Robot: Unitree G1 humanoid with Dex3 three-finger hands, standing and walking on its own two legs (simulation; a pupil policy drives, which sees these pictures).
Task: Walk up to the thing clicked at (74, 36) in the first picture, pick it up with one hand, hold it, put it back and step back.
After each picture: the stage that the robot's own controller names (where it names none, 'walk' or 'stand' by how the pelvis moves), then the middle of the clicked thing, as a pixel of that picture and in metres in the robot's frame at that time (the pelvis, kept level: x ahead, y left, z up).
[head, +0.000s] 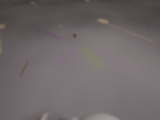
stand; (74, 35) +2.24 +0.48 -0.72
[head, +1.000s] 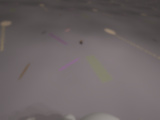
walk; (81, 42) +2.11 +0.18 -0.69
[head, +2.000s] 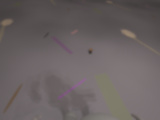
walk; (90, 51) +1.45 -0.05 -0.70
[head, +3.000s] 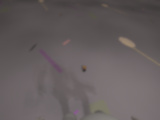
walk; (84, 68) +0.96 +0.04 -0.71
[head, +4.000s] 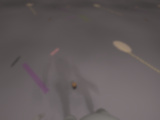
walk; (74, 85) +0.61 +0.18 -0.71
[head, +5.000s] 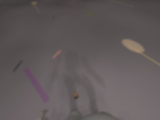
stand; (75, 95) +0.41 +0.20 -0.70
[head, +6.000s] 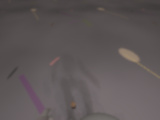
stand; (73, 105) +0.34 +0.19 -0.72
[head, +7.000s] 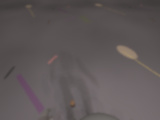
stand; (72, 103) +0.33 +0.20 -0.73
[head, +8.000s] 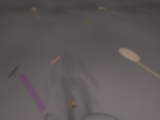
stand; (73, 104) +0.35 +0.19 -0.73
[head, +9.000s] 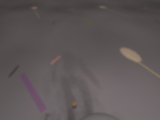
stand; (74, 104) +0.34 +0.18 -0.73
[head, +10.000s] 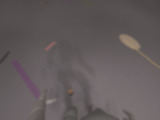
go down; (70, 92) +0.37 +0.19 -0.68
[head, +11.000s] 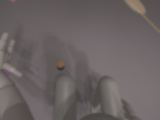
go down; (60, 65) +0.43 +0.22 -0.29
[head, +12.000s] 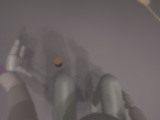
close in; (58, 62) +0.43 +0.23 -0.28
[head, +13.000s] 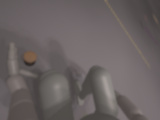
close; (30, 59) +0.42 +0.26 -0.22
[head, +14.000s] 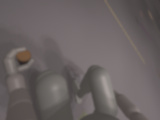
close; (24, 58) +0.42 +0.27 -0.22
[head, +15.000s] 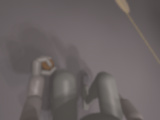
lift; (48, 66) +0.34 +0.25 -0.17
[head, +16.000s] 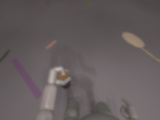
lift; (64, 79) +0.31 +0.17 -0.01
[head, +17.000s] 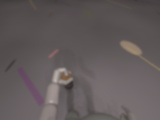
hold; (67, 81) +0.32 +0.16 -0.02
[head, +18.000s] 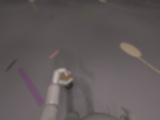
hold; (67, 81) +0.32 +0.17 -0.02
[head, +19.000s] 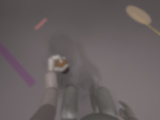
crouch; (63, 66) +0.41 +0.19 -0.09
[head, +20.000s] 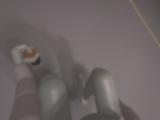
lower; (33, 57) +0.43 +0.26 -0.23
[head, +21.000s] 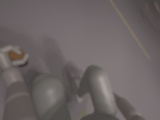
lower; (19, 58) +0.43 +0.29 -0.23
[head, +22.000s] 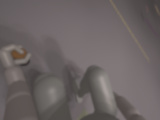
lower; (21, 57) +0.43 +0.28 -0.23
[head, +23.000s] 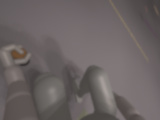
lower; (21, 57) +0.43 +0.28 -0.23
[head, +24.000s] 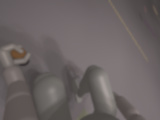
lower; (21, 57) +0.43 +0.28 -0.23
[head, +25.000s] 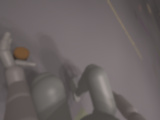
withdraw; (20, 57) +0.42 +0.26 -0.23
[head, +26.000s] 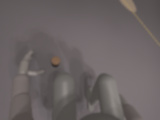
walk; (55, 62) +0.43 +0.24 -0.27
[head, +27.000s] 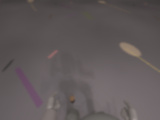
stand; (72, 99) +0.37 +0.17 -0.64
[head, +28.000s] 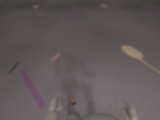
stand; (73, 101) +0.37 +0.19 -0.67
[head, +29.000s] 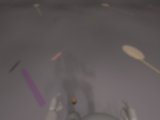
stand; (73, 100) +0.37 +0.18 -0.67
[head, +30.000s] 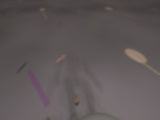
stand; (76, 101) +0.39 +0.17 -0.72
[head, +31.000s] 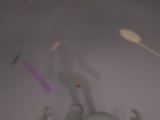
walk; (77, 84) +0.50 +0.17 -0.69
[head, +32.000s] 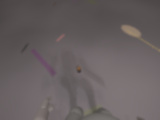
walk; (79, 69) +0.75 +0.18 -0.70
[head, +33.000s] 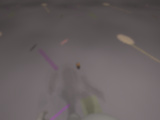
stand; (78, 66) +1.02 +0.22 -0.70
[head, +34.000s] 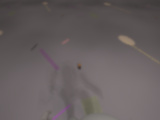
stand; (79, 66) +1.01 +0.18 -0.72
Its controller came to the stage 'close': yes
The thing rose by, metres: 0.69
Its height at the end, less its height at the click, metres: +0.00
